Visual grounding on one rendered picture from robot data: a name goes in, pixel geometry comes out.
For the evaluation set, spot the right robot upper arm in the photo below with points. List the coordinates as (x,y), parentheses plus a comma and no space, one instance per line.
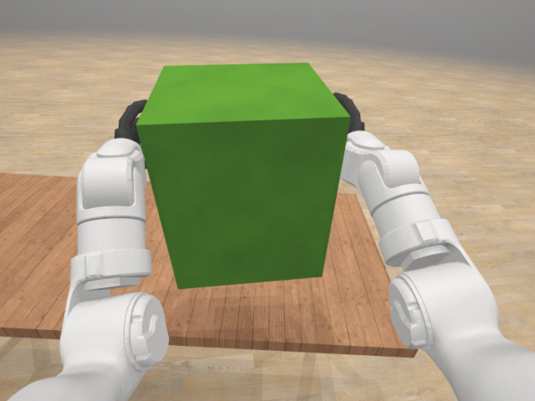
(447,312)

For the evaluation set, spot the robot right hand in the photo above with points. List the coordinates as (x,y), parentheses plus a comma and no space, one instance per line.
(355,121)

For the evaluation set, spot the left robot forearm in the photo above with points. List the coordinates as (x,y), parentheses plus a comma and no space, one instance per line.
(111,224)

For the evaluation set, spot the right robot forearm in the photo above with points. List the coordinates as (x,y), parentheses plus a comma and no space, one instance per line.
(412,234)

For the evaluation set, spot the table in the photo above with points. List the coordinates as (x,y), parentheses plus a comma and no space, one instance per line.
(346,311)

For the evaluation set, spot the carton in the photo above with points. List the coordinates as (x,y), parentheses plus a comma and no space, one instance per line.
(244,162)

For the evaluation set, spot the left robot upper arm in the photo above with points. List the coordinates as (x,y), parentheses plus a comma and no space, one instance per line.
(108,344)

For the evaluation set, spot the robot left hand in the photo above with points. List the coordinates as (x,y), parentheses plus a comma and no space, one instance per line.
(127,123)

